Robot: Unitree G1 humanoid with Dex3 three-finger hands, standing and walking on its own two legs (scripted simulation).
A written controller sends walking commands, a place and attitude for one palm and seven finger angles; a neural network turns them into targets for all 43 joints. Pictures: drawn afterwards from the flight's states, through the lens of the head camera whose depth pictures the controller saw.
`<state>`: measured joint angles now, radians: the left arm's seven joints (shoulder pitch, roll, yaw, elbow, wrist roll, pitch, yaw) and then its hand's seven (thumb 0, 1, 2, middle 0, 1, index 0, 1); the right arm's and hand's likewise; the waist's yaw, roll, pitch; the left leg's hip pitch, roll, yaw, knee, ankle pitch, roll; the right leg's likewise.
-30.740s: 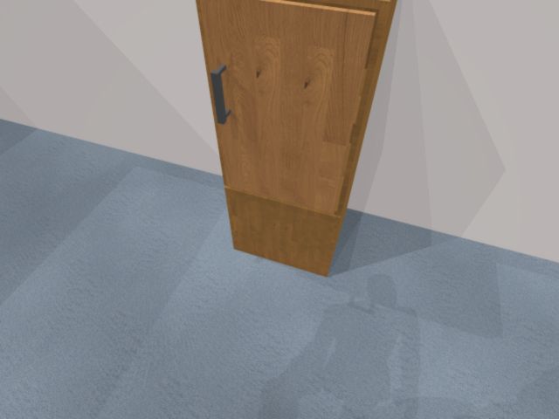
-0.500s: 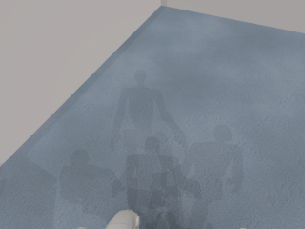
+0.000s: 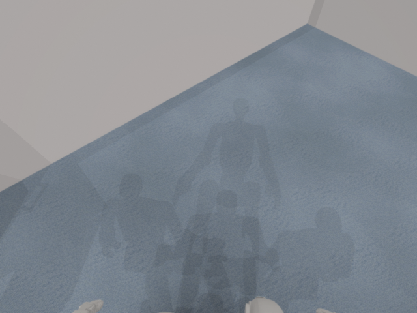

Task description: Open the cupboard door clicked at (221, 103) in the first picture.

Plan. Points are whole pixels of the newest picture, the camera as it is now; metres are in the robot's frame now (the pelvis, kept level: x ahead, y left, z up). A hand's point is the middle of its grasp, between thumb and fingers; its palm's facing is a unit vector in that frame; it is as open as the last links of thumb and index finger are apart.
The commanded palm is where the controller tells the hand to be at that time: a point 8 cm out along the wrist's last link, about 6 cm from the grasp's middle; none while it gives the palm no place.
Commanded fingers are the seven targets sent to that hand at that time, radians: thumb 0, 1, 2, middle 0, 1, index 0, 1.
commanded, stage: turn to face it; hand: left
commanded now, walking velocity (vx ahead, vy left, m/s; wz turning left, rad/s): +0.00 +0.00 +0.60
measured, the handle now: out of the picture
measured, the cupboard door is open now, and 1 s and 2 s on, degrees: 41 41 41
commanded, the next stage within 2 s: none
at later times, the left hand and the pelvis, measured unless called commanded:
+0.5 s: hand out of the picture +0.01 +0.17 -0.18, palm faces +0.36 -0.91 -0.22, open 7.3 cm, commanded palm none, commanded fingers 0.00 0.90 0.90 -0.20 -0.30 -0.20 -0.30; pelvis +0.02 -0.04 -0.01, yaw +21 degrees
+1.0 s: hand out of the picture +0.01 +0.15 -0.15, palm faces +0.59 -0.76 -0.29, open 7.3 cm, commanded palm none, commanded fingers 0.00 0.90 0.90 -0.20 -0.30 -0.20 -0.30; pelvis +0.05 -0.07 -0.01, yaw +37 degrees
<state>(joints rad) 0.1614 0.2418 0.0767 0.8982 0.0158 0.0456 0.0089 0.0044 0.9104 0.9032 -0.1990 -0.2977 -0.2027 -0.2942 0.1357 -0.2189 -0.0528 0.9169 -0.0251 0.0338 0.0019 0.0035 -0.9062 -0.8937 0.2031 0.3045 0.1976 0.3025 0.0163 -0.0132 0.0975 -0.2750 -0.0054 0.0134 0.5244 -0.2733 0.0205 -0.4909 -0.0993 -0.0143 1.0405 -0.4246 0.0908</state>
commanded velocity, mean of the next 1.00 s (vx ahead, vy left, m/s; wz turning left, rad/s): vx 0.00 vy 0.00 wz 0.60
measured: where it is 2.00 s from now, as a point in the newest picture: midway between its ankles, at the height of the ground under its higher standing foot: outside the picture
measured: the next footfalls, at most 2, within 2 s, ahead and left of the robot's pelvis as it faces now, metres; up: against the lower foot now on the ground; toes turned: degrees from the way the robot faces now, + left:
right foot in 0.14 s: +0.06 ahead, -0.16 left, +0.00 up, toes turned +2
left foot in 0.52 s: +0.02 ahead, +0.09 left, +0.00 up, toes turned +27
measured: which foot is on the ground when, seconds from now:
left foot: down 0.00-0.14, up 0.16-0.50, down 0.52-0.90, up 0.92-1.00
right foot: up 0.00-0.12, down 0.14-0.52, up 0.54-0.90, down 0.92-1.00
